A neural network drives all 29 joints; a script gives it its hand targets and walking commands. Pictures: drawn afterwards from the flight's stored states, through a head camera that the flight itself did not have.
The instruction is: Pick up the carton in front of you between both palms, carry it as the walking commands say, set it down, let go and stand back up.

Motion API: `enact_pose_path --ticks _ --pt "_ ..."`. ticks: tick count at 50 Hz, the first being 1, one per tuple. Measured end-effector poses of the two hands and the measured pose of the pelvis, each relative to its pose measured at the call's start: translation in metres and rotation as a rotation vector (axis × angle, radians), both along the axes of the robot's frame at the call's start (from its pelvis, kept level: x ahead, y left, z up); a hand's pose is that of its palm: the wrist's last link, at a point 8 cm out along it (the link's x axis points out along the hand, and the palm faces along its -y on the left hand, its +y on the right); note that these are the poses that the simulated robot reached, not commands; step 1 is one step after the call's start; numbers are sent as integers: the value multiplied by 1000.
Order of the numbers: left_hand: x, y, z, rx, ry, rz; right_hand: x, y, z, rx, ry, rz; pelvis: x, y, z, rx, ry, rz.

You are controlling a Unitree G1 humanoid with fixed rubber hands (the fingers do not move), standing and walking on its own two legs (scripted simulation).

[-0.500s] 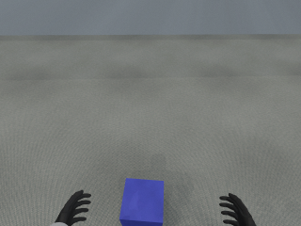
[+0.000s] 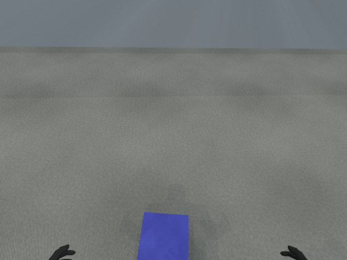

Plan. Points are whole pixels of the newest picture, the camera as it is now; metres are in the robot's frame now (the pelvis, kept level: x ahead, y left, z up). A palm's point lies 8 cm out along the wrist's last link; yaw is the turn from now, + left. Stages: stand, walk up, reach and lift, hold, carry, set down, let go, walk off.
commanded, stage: stand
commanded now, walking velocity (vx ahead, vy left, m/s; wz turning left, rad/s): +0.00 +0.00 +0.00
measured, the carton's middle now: (164, 244) +0.35 +0.04 -0.65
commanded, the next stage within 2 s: none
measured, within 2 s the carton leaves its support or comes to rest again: neither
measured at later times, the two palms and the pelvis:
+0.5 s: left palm out of the picture +0.09 +0.30 -0.10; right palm out of the picture +0.10 -0.29 -0.09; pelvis -0.01 +0.01 +0.00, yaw +0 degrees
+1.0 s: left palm out of the picture +0.06 +0.31 -0.10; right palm out of the picture +0.08 -0.30 -0.09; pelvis -0.02 +0.00 +0.01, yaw +0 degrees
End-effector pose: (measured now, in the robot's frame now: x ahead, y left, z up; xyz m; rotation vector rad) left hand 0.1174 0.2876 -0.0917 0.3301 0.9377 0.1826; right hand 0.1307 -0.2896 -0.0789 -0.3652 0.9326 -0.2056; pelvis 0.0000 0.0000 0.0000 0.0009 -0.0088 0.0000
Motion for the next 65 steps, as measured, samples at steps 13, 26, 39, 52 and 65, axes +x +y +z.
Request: enact_pose_path --ticks 13,26,39,52,65 --pt "-13 9 -4 9 51 7 -14 4 -8 7 50 -11 -2 6 3 -1 -13 -2" --pt "-31 16 -5 18 95 19 -31 -4 -9 -2 93 -27 -9 6 5 -1 -24 -1" --pt "-47 19 -7 22 137 32 -48 -10 -12 -4 138 -38 -16 5 7 -2 -31 2" --pt "-56 21 -8 25 165 44 -56 -14 -13 -7 166 -44 -20 4 8 -4 -35 6" --pt "-59 23 -8 27 179 55 -56 -17 -13 -10 179 -42 -22 3 9 -4 -36 11"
